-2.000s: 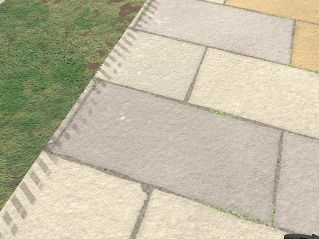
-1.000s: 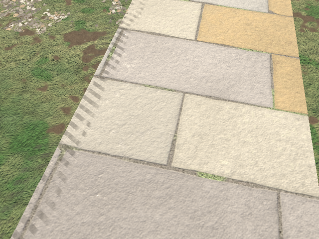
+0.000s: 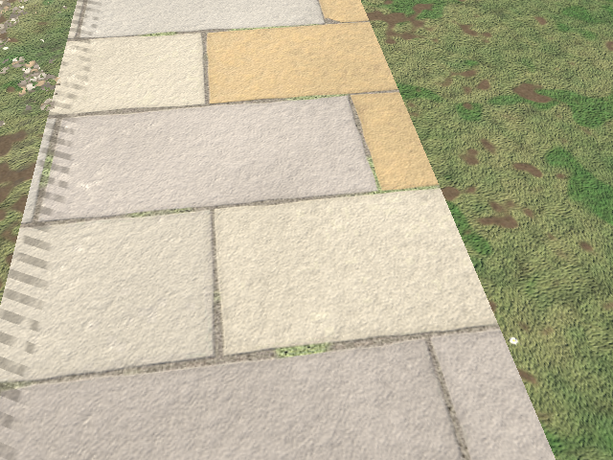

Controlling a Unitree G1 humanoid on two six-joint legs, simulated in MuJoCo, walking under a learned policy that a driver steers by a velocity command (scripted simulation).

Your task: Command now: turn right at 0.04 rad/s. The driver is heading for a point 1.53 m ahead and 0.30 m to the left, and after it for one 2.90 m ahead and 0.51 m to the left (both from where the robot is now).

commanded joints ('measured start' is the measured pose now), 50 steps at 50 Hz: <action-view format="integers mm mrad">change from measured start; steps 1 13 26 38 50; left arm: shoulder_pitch -23 4 10 30 62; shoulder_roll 98 105 94 81 66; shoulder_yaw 27 33 29 18 6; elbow -41 73 190 260 296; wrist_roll -2 -7 -9 -10 -11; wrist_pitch -15 -13 -14 -17 -21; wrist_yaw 7 26 34 38 41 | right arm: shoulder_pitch -12 -2 23 52 79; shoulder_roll -123 -110 -111 -105 -92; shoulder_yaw -27 -17 -8 1 6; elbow -51 35 139 203 240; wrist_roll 2 6 9 11 13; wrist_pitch -12 -11 -7 -4 0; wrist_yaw -7 -5 -12 -15 -16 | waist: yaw -8 -3 -3 -5 -7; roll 15 8 14 11 11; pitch -41 -23 -4 8 16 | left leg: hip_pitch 20 18 19 18 18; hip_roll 59 38 27 21 16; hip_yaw -62 -49 -45 -47 -49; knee -87 -110 -138 -152 -159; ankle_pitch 157 164 146 132 132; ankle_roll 30 34 40 48 54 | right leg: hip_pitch -4 40 49 39 26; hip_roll -60 -64 -58 -55 -54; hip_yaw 61 55 33 17 6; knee -75 -87 -108 -119 -124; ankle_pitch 159 200 190 174 164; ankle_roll -17 -3 7 15 20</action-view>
